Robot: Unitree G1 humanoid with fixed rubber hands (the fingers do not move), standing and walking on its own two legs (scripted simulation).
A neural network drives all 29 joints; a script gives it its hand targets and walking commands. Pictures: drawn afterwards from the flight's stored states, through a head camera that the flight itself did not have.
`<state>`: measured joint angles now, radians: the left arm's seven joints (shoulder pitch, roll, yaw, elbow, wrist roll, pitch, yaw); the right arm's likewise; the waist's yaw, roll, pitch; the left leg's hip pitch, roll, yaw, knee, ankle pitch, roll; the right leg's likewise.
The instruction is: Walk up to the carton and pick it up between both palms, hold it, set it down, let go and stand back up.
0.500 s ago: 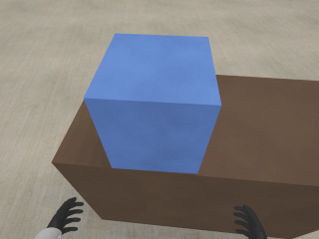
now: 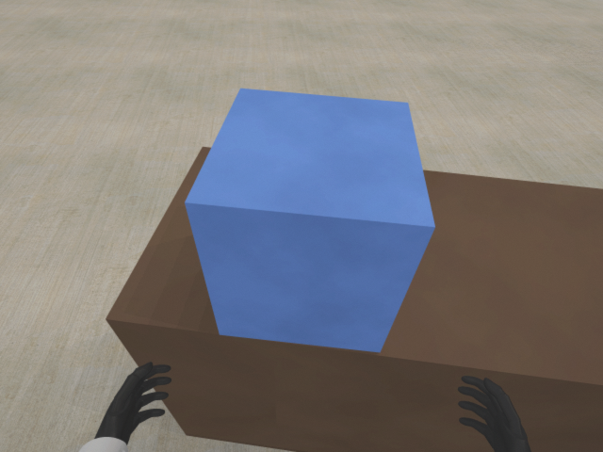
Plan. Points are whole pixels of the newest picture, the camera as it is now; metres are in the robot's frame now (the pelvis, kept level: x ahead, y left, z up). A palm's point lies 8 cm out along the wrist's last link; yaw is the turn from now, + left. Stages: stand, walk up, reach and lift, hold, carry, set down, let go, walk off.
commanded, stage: reach and lift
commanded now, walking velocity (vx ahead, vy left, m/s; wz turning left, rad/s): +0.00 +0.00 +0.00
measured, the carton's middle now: (311, 222) +0.45 -0.01 +0.07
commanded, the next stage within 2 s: none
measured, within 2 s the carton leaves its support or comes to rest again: neither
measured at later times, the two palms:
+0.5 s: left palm (122, 402) +0.19 +0.22 +0.01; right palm (513, 412) +0.18 -0.25 +0.02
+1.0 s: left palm (125, 327) +0.25 +0.22 +0.08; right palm (523, 345) +0.24 -0.26 +0.07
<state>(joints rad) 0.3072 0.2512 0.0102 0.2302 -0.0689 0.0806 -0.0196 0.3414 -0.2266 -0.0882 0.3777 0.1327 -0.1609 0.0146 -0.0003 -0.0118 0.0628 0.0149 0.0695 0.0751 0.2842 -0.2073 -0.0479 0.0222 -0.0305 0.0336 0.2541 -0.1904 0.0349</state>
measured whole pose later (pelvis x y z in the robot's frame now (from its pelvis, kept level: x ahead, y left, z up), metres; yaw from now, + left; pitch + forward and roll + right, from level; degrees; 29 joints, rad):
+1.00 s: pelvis -0.01 +0.00 +0.00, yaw +0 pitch -4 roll +0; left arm 0.04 0.31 0.07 -0.04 -0.26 0.32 -0.03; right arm 0.11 -0.34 -0.10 0.00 0.31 0.16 -0.07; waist 0.00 0.00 0.05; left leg -0.03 0.07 0.07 0.28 -0.18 -0.05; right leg -0.03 -0.03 0.03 0.27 -0.18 0.03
